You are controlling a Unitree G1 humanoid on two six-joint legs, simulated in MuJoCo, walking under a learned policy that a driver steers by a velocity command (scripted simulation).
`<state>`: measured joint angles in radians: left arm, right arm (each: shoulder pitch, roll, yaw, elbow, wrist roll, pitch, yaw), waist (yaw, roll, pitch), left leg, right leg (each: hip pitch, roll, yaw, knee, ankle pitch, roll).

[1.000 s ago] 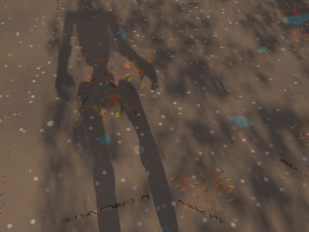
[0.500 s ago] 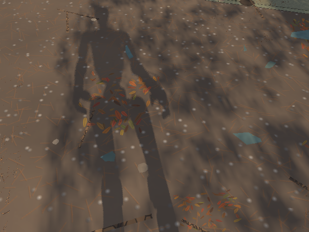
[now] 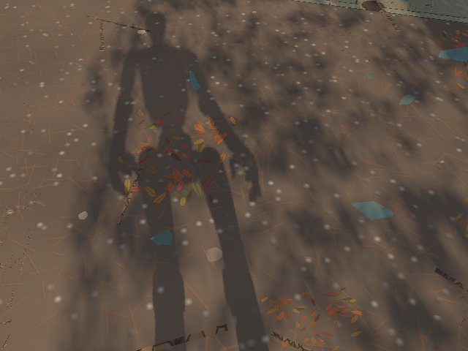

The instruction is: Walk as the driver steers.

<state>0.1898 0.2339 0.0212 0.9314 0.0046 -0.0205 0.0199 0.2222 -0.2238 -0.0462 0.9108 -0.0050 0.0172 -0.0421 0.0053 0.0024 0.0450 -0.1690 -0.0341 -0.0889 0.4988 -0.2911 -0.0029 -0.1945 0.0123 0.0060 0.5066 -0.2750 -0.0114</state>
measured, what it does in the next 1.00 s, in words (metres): stands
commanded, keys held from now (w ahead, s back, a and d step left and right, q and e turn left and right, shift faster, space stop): no key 0.86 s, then w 0.14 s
